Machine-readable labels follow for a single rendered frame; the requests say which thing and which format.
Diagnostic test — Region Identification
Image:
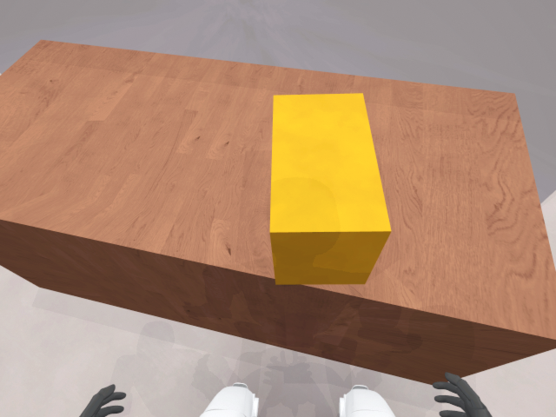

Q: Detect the robot right thigh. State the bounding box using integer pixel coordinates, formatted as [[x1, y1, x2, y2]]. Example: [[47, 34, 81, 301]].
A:
[[340, 389, 395, 417]]

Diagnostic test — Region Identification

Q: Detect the left robot hand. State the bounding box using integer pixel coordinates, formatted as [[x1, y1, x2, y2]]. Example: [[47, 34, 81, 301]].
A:
[[79, 384, 126, 417]]

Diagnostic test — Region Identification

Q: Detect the robot left thigh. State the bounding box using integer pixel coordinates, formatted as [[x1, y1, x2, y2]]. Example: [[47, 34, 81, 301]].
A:
[[200, 387, 259, 417]]

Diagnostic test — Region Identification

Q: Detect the pedestal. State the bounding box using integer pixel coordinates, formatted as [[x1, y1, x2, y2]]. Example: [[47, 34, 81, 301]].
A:
[[0, 40, 556, 385]]

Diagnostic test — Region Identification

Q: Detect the robot thigh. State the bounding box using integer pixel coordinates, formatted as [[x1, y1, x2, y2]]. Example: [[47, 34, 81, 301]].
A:
[[340, 389, 395, 417], [200, 387, 259, 417]]

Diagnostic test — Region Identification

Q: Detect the right robot hand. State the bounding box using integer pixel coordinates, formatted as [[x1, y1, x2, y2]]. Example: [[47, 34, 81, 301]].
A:
[[433, 372, 493, 417]]

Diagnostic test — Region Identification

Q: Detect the carton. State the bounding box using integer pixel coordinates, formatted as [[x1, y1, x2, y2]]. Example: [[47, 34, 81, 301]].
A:
[[270, 93, 391, 285]]

